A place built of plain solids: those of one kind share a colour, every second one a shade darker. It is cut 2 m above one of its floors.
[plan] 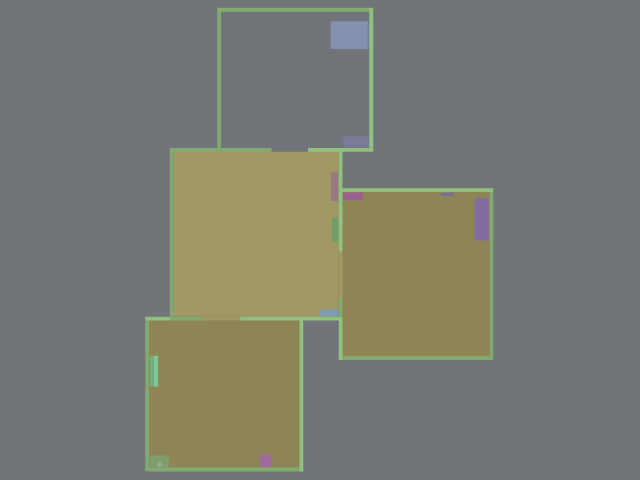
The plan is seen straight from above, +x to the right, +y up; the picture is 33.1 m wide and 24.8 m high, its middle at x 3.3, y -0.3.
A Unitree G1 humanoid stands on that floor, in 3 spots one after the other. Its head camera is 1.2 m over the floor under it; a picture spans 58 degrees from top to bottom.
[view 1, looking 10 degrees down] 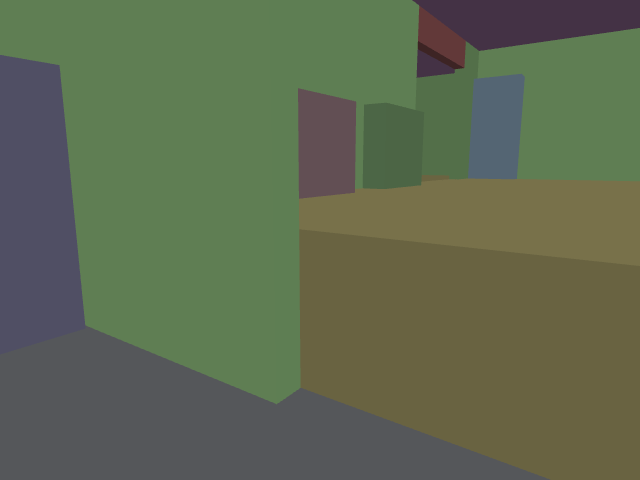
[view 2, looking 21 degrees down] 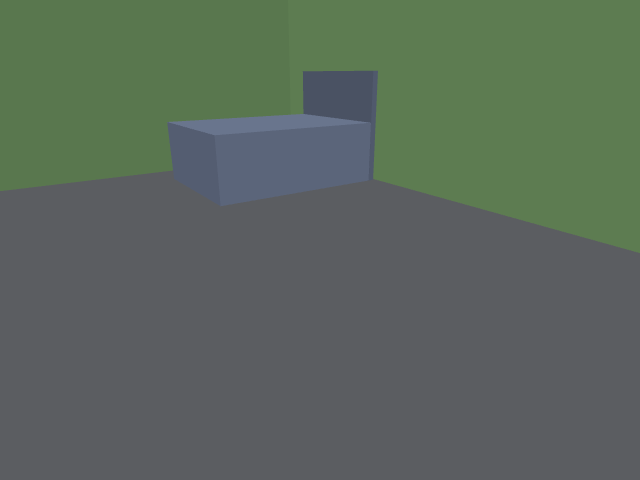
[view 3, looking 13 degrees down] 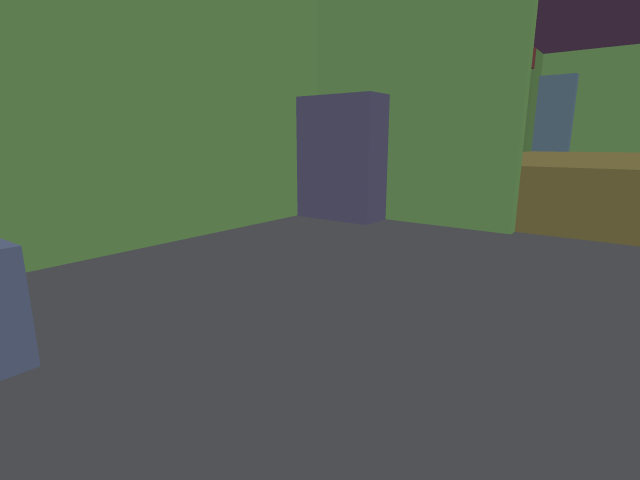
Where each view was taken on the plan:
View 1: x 1.35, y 5.98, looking -55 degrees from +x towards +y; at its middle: floor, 2.14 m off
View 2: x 2.33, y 5.71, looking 55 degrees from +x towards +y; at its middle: ground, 3.35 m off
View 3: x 1.35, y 10.37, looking -53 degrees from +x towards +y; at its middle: ground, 5.33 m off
